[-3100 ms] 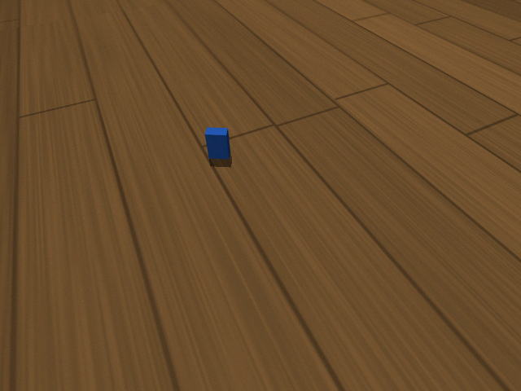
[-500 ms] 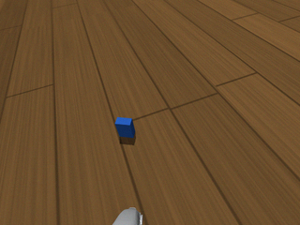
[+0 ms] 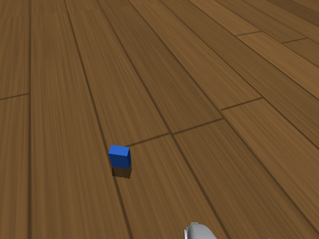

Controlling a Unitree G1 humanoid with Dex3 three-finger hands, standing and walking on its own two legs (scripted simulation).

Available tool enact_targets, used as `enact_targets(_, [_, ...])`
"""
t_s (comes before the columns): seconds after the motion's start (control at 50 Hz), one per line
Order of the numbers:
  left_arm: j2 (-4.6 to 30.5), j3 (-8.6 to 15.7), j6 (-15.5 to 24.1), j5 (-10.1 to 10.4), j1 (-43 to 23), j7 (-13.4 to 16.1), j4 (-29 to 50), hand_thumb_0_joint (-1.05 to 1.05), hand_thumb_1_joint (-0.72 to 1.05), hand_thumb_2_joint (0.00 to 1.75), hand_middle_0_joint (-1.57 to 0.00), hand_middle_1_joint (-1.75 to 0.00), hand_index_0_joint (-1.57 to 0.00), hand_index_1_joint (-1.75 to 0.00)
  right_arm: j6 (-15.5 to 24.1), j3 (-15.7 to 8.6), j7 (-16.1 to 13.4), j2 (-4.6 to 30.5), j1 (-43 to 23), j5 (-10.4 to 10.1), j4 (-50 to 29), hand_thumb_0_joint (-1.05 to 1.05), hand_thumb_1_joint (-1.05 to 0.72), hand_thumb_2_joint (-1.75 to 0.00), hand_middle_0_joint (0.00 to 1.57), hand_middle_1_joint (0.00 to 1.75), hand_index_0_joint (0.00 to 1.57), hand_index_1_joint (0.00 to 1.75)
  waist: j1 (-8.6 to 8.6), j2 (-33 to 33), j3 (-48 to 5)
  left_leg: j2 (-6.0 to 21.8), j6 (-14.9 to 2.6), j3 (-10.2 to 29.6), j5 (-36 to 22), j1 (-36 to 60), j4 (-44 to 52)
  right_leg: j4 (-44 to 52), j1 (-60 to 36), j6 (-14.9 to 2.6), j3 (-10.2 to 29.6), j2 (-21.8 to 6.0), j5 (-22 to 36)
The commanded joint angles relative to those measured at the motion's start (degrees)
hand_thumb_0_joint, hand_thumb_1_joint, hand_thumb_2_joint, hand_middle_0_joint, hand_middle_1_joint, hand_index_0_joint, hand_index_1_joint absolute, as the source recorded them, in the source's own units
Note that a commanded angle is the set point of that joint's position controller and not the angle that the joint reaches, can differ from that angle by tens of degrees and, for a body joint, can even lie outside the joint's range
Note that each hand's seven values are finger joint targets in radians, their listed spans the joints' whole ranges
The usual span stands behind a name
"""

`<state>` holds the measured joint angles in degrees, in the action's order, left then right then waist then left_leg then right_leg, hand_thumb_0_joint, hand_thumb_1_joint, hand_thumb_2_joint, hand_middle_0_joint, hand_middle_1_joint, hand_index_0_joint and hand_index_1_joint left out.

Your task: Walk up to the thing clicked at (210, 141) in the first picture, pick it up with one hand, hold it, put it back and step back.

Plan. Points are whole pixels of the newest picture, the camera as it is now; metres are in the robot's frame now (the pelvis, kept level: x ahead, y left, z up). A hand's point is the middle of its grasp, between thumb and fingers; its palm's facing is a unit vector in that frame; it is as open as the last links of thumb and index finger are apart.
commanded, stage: walk up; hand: left
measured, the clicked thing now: (120, 157) +0.70 +0.24 -0.69
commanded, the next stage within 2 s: none
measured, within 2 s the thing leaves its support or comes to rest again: neither
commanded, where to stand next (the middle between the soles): +0.37 +0.02 m, yaw -2 degrees
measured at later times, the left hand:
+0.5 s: hand (72, 215) +0.20 +0.25 -0.12, palm faces -0.02 -0.91 -0.42, open 7.4 cm
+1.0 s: hand (72, 170) +0.35 +0.31 -0.16, palm faces -0.09 -0.94 -0.33, open 7.4 cm
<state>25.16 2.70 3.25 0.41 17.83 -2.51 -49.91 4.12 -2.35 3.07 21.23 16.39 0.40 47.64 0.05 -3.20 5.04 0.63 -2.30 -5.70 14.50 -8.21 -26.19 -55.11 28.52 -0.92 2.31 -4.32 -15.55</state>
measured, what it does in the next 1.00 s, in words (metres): walks ahead: right foot, then left foot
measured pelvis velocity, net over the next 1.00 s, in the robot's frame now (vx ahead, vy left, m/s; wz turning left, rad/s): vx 0.27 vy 0.04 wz -0.04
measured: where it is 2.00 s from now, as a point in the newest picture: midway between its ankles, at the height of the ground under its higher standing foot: (151, 218)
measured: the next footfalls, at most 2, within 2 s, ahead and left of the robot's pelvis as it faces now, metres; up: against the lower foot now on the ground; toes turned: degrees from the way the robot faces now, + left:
right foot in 0.20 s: +0.22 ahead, -0.14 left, +0.00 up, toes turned -6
left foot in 0.66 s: +0.32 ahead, +0.15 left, +0.00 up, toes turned +4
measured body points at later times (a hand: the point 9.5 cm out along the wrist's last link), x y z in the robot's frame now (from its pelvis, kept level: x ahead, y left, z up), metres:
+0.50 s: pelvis +0.15 -0.02 +0.00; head +0.15 -0.05 +0.45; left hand +0.20 +0.30 -0.09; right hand +0.20 -0.34 -0.13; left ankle +0.22 +0.15 -0.69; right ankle +0.18 -0.14 -0.74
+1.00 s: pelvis +0.27 +0.04 +0.00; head +0.30 +0.06 +0.45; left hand +0.36 +0.36 -0.13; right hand +0.29 -0.28 -0.10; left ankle +0.28 +0.15 -0.74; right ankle +0.37 -0.12 -0.69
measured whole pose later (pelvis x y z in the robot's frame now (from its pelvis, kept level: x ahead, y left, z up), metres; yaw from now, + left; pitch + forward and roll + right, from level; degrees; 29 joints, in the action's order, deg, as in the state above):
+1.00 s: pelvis +0.27 +0.04 +0.00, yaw -2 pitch -4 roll +0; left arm 24.0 2.3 1.4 0.0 15.0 -1.9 -51.4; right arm 3.6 -1.8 1.1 21.7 20.0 0.9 49.5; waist 1.2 -3.3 6.7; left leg 1.3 -1.7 -6.3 15.5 -8.8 -28.1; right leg -47.9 28.9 -0.7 1.3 -3.8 -13.4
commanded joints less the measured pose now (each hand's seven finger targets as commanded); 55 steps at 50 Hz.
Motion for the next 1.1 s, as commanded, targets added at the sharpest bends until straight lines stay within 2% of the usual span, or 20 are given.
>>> enact_targets(0.0, [8.6,2.7,0.7,-0.5,-2.0,-0.3,4.5,0.00,0.90,0.90,-0.20,-0.30,-0.20,-0.30,1.7,-5.4,-1.2,16.4,2.6,-0.1,-4.3,0.00,-0.90,-0.90,0.20,0.30,0.20,0.30,2.10,11.9,1.7,13.9,-10.27,9.0,-16.1,0.7,11.8,9.1,3.4,0.96,-2.3,-1.9,2.7])
enact_targets(0.1, [7.7,3.1,1.7,-0.6,-2.3,-0.5,4.0,0.00,0.90,0.90,-0.20,-0.30,-0.20,-0.30,0.8,-5.2,-1.1,16.0,0.7,0.0,-5.9,0.00,-0.90,-0.90,0.20,0.30,0.20,0.30,0.82,10.8,-1.0,12.8,-9.13,7.3,-15.9,-2.0,5.2,20.0,-8.0,-0.58,-5.3,0.2,7.1])
enact_targets(0.16, [10.4,4.6,2.6,-0.9,6.3,0.5,1.1,0.00,0.90,0.90,-0.20,-0.30,-0.20,-0.30,0.2,-4.2,-1.0,13.6,1.7,-0.5,-6.8,0.00,-0.90,-0.90,0.20,0.30,0.20,0.30,-3.85,1.9,-7.6,8.9,-5.71,4.7,-13.6,-5.8,-11.1,27.0,-25.4,-2.21,-5.5,2.8,7.8])
enact_targets(0.18, [13.5,5.8,3.1,-1.3,10.6,1.2,0.5,0.00,0.90,0.90,-0.20,-0.30,-0.20,-0.30,0.3,-3.2,-0.9,10.9,4.3,-0.5,-7.1,0.00,-0.90,-0.90,0.20,0.30,0.20,0.30,-5.40,-7.1,-11.0,4.6,-4.03,1.4,-6.1,-11.5,-24.3,31.7,-32.0,-3.72,3.3,-3.4,0.4])
enact_targets(0.2, [18.1,6.7,3.3,-1.3,11.0,1.8,2.0,0.00,0.90,0.90,-0.20,-0.30,-0.20,-0.30,-0.1,-2.2,-0.7,8.4,7.5,-0.3,-7.3,0.00,-0.90,-0.90,0.20,0.30,0.20,0.30,-4.47,-14.4,-11.8,-2.2,-1.14,1.7,15.6,-23.5,-33.9,36.7,-37.5,-8.39,27.5,-17.6,-5.7])
enact_targets(0.24, [18.0,6.0,2.8,-0.1,6.1,1.9,3.2,0.00,0.90,0.90,-0.20,-0.30,-0.20,-0.30,-1.4,-4.3,-1.7,16.0,4.7,0.3,-4.9,0.00,-0.90,-0.90,0.20,0.30,0.20,0.30,-4.18,-5.8,-5.8,1.3,-0.54,7.5,17.5,-26.6,-40.4,40.9,-28.2,-15.75,35.2,-21.7,-15.3])
enact_targets(0.3, [13.7,4.6,3.1,0.0,1.1,2.1,4.5,0.00,0.90,0.90,-0.20,-0.30,-0.20,-0.30,-1.9,-4.1,-0.9,14.6,5.4,-0.5,-2.4,0.00,-0.90,-0.90,0.20,0.30,0.20,0.30,-1.23,-3.0,-1.4,4.1,-0.39,10.6,8.1,-24.1,-37.3,41.7,-20.1,-10.14,16.9,-13.0,-8.8])
enact_targets(0.34, [12.8,4.3,3.4,-0.2,1.3,2.0,4.2,0.00,0.90,0.90,-0.20,-0.30,-0.20,-0.30,-2.2,-4.0,-0.3,13.7,6.7,-0.1,-1.4,0.00,-0.90,-0.90,0.20,0.30,0.20,0.30,-0.61,-4.6,-1.9,3.5,0.19,8.9,4.1,-21.8,-34.4,41.2,-18.3,-8.96,11.0,-10.2,-1.5])
enact_targets(0.46, [14.0,5.0,3.4,-0.9,0.2,1.5,5.8,0.00,0.90,0.90,-0.20,-0.30,-0.20,-0.30,-2.4,-4.6,1.2,13.3,2.2,1.0,-1.7,0.00,-0.90,-0.90,0.20,0.30,0.20,0.30,-1.09,-6.5,1.1,5.2,3.34,5.5,0.4,-20.5,-21.3,44.9,-11.8,-10.95,5.7,-9.8,-14.1])
enact_targets(0.54, [14.7,5.1,2.9,-1.1,1.5,1.1,5.3,0.00,0.90,0.90,-0.20,-0.30,-0.20,-0.30,-1.3,-4.8,1.6,13.0,-1.0,1.2,-1.9,0.00,-0.90,-0.90,0.20,0.30,0.20,0.30,-2.14,-5.1,0.0,4.7,3.11,4.4,-0.8,-15.5,-11.7,40.8,-11.4,-10.32,4.4,-9.4,-13.8])
enact_targets(0.6, [16.0,5.0,2.3,-1.2,-2.2,0.8,6.0,0.00,0.90,0.90,-0.20,-0.30,-0.20,-0.30,-0.6,-5.1,1.2,12.9,2.7,1.2,-0.7,0.00,-0.90,-0.90,0.20,0.30,0.20,0.30,1.28,-5.0,-1.9,3.9,1.74,2.5,-1.1,-6.2,-7.0,37.0,-7.3,-9.75,4.8,-10.6,-17.8])
enact_targets(0.64, [12.3,3.6,1.6,-1.7,-1.7,1.0,6.1,0.00,0.90,0.90,-0.20,-0.30,-0.20,-0.30,0.1,-6.1,0.2,15.2,9.5,1.4,2.0,0.00,-0.90,-0.90,0.20,0.30,0.20,0.30,4.79,3.6,-4.1,1.8,0.92,3.3,4.2,6.1,-4.6,23.8,0.5,-7.13,1.6,-6.7,-18.4])
enact_targets(0.66, [7.6,2.1,1.3,-1.6,1.5,0.9,5.9,0.00,0.90,0.90,-0.20,-0.30,-0.20,-0.30,0.6,-6.9,-0.6,18.2,12.9,1.7,2.7,0.00,-0.90,-0.90,0.20,0.30,0.20,0.30,5.50,17.3,-5.4,8.7,-1.09,15.6,17.8,10.0,5.3,6.9,5.6,-4.43,-3.8,-1.3,-15.6])
enact_targets(0.68, [4.5,1.0,1.1,-0.5,3.3,0.9,5.7,0.00,0.90,0.90,-0.20,-0.30,-0.20,-0.30,1.1,-7.0,-1.0,21.5,10.9,2.0,0.7,0.00,-0.90,-0.90,0.20,0.30,0.20,0.30,3.83,22.6,-2.4,19.1,-3.89,37.7,25.7,9.4,13.8,-5.0,15.0,-1.47,-3.7,6.9,-13.3])
enact_targets(0.7, [10.6,2.6,0.7,-0.7,3.0,1.7,4.0,0.00,0.90,0.90,-0.20,-0.30,-0.20,-0.30,1.0,-7.3,-1.0,23.4,8.6,0.6,-0.6,0.00,-0.90,-0.90,0.20,0.30,0.20,0.30,3.95,16.7,-0.1,24.0,-8.99,42.7,29.3,3.3,16.6,-9.1,14.2,-2.27,0.5,3.9,-13.6])
enact_targets(0.72, [12.7,2.8,0.9,-0.9,1.9,2.0,4.0,0.00,0.90,0.90,-0.20,-0.30,-0.20,-0.30,0.9,-7.2,-1.0,22.8,6.8,0.0,-0.8,0.00,-0.90,-0.90,0.20,0.30,0.20,0.30,3.09,15.4,1.9,24.4,-11.64,41.3,25.8,1.4,15.5,-9.9,13.5,-2.49,2.2,1.2,-11.5])
enact_targets(0.78, [11.7,2.9,0.9,-0.1,3.6,1.4,1.1,0.00,0.90,0.90,-0.20,-0.30,-0.20,-0.30,1.8,-4.8,-1.8,16.6,4.3,0.2,-1.7,0.00,-0.90,-0.90,0.20,0.30,0.20,0.30,0.77,11.3,1.6,15.4,-6.79,19.9,-3.7,0.9,11.2,-6.0,8.0,-1.68,4.4,-0.3,-4.0])
enact_targets(0.94, [6.6,1.7,-1.0,-0.3,-2.3,1.2,2.0,0.00,0.90,0.90,-0.20,-0.30,-0.20,-0.30,1.1,-3.7,-3.3,15.1,3.1,0.1,-2.4,0.00,-0.90,-0.90,0.20,0.30,0.20,0.30,0.59,12.0,0.1,13.2,-8.34,5.6,-37.9,-2.7,4.6,8.9,-1.9,0.44,-2.2,0.4,3.6])
enact_targets(1.0, [5.9,1.6,-0.8,-0.3,-4.1,1.8,0.8,0.00,0.90,0.90,-0.20,-0.30,-0.20,-0.30,0.2,-3.4,-3.7,15.0,1.9,-0.2,-2.1,0.00,-0.90,-0.90,0.20,0.30,0.20,0.30,0.83,11.1,-2.7,12.6,-7.83,4.6,-37.8,-3.8,0.4,14.3,-7.9,0.00,-4.6,1.9,6.8])
enact_targets(1.08, [7.2,2.1,-0.4,-0.7,-1.7,2.5,-1.8,0.00,0.90,0.90,-0.20,-0.30,-0.20,-0.30,-1.3,-2.5,-3.8,13.1,-0.7,-1.2,-1.7,0.00,-0.90,-0.90,0.20,0.30,0.20,0.30,-1.66,5.5,-6.3,9.3,-4.28,4.7,-20.8,-6.2,-9.8,26.4,-19.5,-2.17,-3.9,2.9,13.1])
